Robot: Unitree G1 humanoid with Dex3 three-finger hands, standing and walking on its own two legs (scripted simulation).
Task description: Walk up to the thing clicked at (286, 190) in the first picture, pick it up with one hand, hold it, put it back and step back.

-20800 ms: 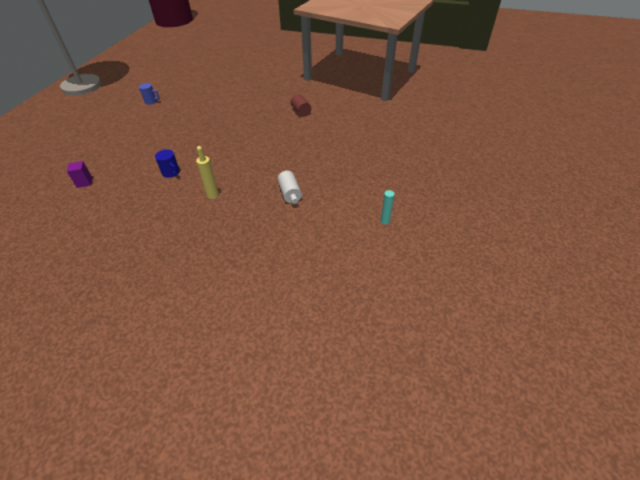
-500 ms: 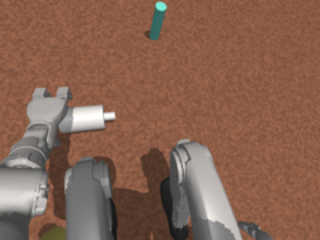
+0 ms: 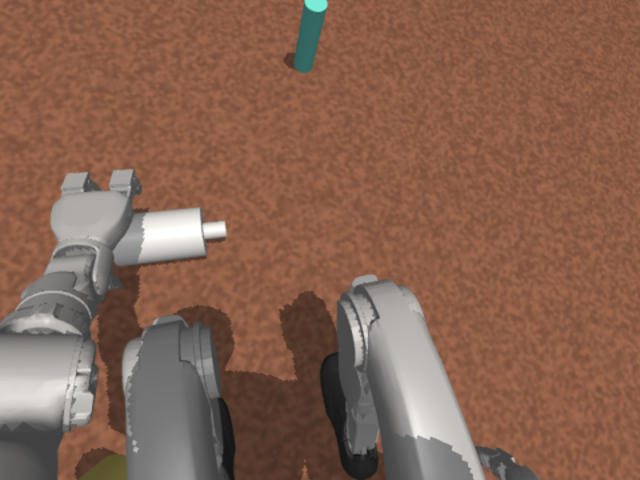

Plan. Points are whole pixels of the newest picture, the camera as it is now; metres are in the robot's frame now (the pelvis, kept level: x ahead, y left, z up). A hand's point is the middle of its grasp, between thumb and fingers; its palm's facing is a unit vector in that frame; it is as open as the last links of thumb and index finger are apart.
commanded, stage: rise first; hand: left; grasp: from above
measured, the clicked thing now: (172, 234) +0.48 +0.15 -0.30
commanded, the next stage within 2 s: approach in 0.08 s
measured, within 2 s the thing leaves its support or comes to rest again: neither
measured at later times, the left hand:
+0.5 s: hand (140, 214) +0.48 +0.17 -0.17, palm faces -0.43 +0.01 -0.90, open 13.7 cm
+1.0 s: hand (145, 245) +0.45 +0.18 -0.22, palm faces -0.52 -0.04 -0.85, open 14.0 cm
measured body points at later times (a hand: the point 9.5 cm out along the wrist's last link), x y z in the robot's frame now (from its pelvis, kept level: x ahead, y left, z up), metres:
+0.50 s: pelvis +0.00 +0.00 +0.00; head +0.23 +0.05 +0.38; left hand +0.50 +0.17 -0.12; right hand +0.03 -0.28 -0.11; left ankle +0.07 +0.12 -0.31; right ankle +0.10 -0.12 -0.31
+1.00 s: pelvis +0.00 +0.00 -0.02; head +0.25 +0.04 +0.35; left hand +0.47 +0.18 -0.17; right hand +0.00 -0.26 -0.12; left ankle +0.07 +0.12 -0.31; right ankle +0.10 -0.12 -0.31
